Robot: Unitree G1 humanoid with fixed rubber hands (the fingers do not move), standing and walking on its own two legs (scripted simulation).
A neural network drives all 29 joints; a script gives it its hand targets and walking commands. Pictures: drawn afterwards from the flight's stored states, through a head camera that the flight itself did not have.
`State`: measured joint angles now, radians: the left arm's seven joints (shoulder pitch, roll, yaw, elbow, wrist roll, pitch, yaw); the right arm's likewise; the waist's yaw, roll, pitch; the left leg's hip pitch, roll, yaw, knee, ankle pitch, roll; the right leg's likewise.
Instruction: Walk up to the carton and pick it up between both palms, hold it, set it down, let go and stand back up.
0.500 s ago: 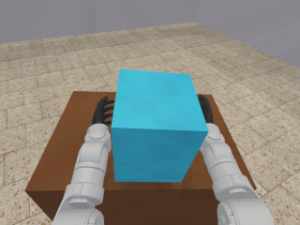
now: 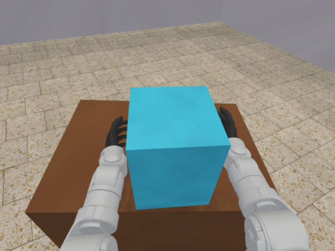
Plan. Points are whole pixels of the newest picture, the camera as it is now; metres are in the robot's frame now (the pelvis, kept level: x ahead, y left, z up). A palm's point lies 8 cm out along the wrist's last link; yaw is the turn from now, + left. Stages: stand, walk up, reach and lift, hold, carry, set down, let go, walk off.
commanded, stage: set down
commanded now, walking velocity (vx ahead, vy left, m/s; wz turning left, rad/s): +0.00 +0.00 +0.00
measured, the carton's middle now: (171, 148) +0.39 +0.01 +0.07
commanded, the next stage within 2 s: none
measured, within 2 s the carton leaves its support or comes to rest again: rests again in 1.68 s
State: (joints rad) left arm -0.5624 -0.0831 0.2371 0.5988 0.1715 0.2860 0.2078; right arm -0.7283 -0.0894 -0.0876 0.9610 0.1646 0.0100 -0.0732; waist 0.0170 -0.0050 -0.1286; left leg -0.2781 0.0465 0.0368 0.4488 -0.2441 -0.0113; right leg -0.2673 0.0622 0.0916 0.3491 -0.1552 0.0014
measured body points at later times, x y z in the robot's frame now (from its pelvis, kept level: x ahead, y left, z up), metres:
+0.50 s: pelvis +0.02 -0.02 +0.00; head +0.02 -0.01 +0.45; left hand +0.39 +0.15 +0.06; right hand +0.45 -0.13 +0.11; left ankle -0.01 +0.12 -0.74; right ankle +0.01 -0.12 -0.74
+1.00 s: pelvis +0.03 -0.02 +0.00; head +0.06 -0.01 +0.45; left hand +0.40 +0.16 +0.04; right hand +0.47 -0.13 +0.08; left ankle -0.01 +0.12 -0.74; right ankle +0.01 -0.12 -0.74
